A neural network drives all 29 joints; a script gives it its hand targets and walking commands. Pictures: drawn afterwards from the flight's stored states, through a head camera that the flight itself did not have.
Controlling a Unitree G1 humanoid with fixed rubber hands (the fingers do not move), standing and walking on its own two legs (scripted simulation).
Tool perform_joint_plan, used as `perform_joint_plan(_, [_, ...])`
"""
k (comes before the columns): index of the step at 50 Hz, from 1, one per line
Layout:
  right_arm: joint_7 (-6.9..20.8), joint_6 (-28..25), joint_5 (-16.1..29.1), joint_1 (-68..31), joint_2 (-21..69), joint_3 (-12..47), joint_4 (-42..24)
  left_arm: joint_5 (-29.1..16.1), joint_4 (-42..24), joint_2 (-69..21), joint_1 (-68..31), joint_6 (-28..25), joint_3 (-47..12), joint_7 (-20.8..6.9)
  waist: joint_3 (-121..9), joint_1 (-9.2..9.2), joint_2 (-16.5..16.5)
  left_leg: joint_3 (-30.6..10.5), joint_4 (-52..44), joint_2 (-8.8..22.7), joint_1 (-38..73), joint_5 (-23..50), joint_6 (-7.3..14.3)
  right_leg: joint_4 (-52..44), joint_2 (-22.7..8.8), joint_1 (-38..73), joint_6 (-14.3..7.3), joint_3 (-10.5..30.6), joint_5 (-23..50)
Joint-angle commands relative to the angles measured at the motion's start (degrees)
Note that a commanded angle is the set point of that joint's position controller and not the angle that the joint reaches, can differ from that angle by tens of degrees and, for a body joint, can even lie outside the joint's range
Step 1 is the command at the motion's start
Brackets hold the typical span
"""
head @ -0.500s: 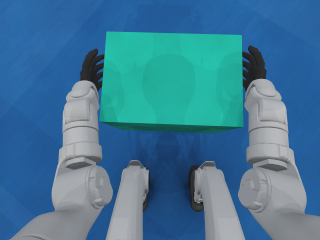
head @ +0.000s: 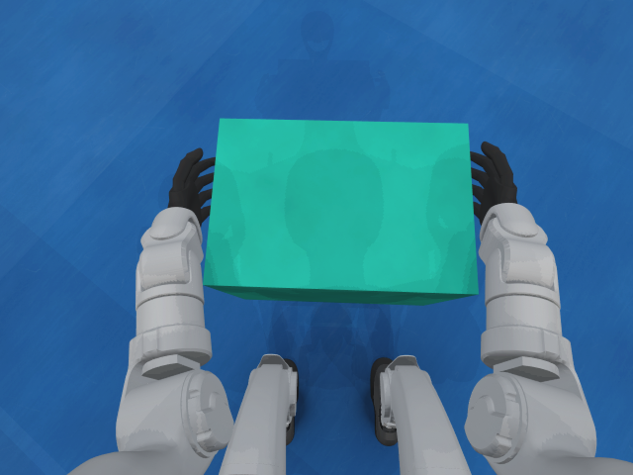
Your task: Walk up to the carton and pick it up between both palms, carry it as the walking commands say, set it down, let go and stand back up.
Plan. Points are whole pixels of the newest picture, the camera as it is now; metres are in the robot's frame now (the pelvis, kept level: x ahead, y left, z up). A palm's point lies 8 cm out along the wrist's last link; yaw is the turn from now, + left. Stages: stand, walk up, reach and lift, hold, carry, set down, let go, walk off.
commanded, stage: reach and lift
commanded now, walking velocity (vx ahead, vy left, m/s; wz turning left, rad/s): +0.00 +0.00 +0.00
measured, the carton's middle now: (337, 226) +0.42 +0.01 -0.12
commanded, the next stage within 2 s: none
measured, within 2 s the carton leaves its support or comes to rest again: neither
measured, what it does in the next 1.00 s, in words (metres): rises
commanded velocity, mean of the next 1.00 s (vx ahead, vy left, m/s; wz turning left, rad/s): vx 0.00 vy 0.00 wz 0.00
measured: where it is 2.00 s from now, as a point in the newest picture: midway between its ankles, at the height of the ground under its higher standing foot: (334, 416)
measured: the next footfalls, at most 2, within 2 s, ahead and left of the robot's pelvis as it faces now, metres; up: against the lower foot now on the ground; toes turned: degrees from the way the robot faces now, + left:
none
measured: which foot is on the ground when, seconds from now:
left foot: down 0.00-1.00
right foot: down 0.00-1.00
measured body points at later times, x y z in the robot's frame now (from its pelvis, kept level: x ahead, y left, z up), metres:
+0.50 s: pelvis +0.02 +0.00 +0.07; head +0.18 +0.00 +0.49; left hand +0.40 +0.20 +0.02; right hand +0.41 -0.19 +0.03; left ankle +0.07 +0.13 -0.62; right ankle +0.07 -0.13 -0.62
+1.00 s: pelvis +0.04 +0.00 +0.11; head +0.13 +0.01 +0.55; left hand +0.38 +0.19 +0.09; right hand +0.39 -0.19 +0.10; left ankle +0.07 +0.13 -0.62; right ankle +0.07 -0.13 -0.62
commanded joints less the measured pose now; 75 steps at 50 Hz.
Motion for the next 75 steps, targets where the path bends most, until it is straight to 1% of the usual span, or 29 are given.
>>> perform_joint_plan(1, [20.7, 0.2, 10.3, -28.6, 52.5, 34.7, 2.8, -11.2, 0.6, -52.2, -30.5, -0.9, -33.5, -17.4, -43.8, 0.43, 1.0, 3.5, -8.1, -8.0, 28.1, 12.8, 1.5, -6.8, 8.3, 29.3, -0.9, -3.7, 11.7])
perform_joint_plan(16, [20.9, 0.8, 8.5, -21.0, 52.8, 34.9, 1.1, -9.1, -1.2, -51.2, -22.9, -0.7, -33.5, -18.5, -36.3, 0.19, 1.0, 2.8, -18.1, -7.6, 37.1, 15.7, 1.8, -17.0, 7.2, 41.8, -1.2, -2.1, 16.1])
perform_joint_plan(28, [20.9, 1.5, 7.0, -15.3, 52.3, 34.7, -0.9, -8.5, -4.4, -50.9, -17.8, -0.3, -34.8, -18.5, -29.8, -0.12, 1.0, 2.2, -26.1, -7.0, 46.7, 18.1, 1.9, -25.0, 6.6, 52.1, -1.3, -1.2, 19.3])
perform_joint_plan(40, [20.8, 2.5, 6.8, -9.9, 51.5, 35.3, -2.9, -8.2, -7.3, -51.6, -12.1, 0.7, -37.6, -16.8, -24.3, -0.11, 1.2, 0.9, -33.4, -6.3, 59.1, 22.3, 1.7, -31.7, 6.9, 59.7, -1.6, -0.4, 22.2])
perform_joint_plan(49, [20.2, 3.8, 7.0, -6.8, 50.5, 35.2, -3.6, -7.9, -8.5, -50.6, -8.9, 1.7, -38.0, -15.4, -18.0, 0.14, 1.2, 0.4, -39.0, -5.8, 65.8, 21.9, 1.6, -37.7, 6.7, 66.9, -1.5, 0.5, 21.7])
perform_joint_plan(57, [19.4, 5.7, 7.7, -4.0, 49.6, 35.7, -5.5, -8.0, -9.9, -49.5, -5.9, 3.5, -37.9, -14.7, -12.2, 0.34, 0.9, 0.2, -44.4, -5.8, 71.6, 21.3, 1.7, -43.5, 6.2, 74.3, -1.2, 1.2, 21.4])
perform_joint_plan(65, [18.1, 8.4, 8.3, -1.5, 49.5, 36.9, -8.1, -9.1, -12.5, -48.2, -3.8, 5.9, -38.7, -14.4, -7.1, 0.38, 0.1, 0.7, -48.7, -6.1, 77.3, 20.6, 1.5, -48.1, 5.7, 80.7, -0.8, 1.3, 20.9])
perform_joint_plan(75, [16.7, 13.0, 10.2, 0.6, 48.8, 40.0, -13.3, -11.4, -16.9, -48.1, -1.4, 10.7, -41.5, -13.1, 1.1, -0.27, 0.8, 0.8, -52.2, -6.0, 81.1, 19.6, 0.7, -51.0, 6.0, 84.5, -0.8, 0.4, 19.3])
